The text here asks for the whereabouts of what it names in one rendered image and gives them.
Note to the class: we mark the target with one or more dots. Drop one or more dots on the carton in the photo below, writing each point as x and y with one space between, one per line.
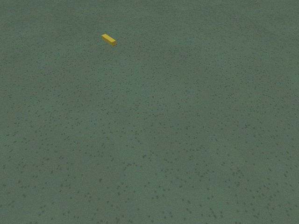
109 40

